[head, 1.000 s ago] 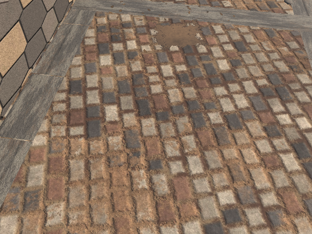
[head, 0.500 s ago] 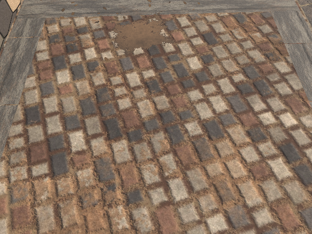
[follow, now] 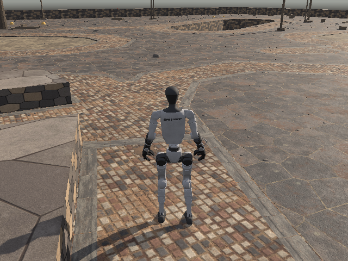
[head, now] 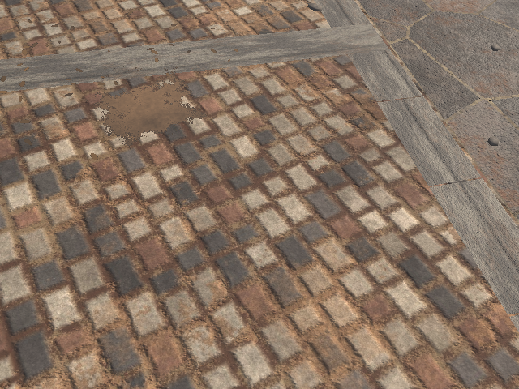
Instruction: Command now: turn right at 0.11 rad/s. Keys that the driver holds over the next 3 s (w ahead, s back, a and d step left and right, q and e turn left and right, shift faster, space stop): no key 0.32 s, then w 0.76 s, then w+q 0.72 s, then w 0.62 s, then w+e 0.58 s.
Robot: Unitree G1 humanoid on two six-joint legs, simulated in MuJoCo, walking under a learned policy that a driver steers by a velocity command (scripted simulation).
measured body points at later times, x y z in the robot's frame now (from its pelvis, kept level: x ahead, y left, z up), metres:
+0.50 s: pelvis +0.02 -0.01 +0.00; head +0.02 +0.00 +0.45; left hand +0.09 +0.25 -0.14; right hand +0.10 -0.28 -0.13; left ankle +0.02 +0.10 -0.72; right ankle -0.02 -0.14 -0.74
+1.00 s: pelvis +0.22 +0.00 -0.01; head +0.25 +0.01 +0.44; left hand +0.47 +0.21 -0.09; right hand +0.14 -0.26 -0.14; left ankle +0.04 +0.10 -0.74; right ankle +0.40 -0.13 -0.71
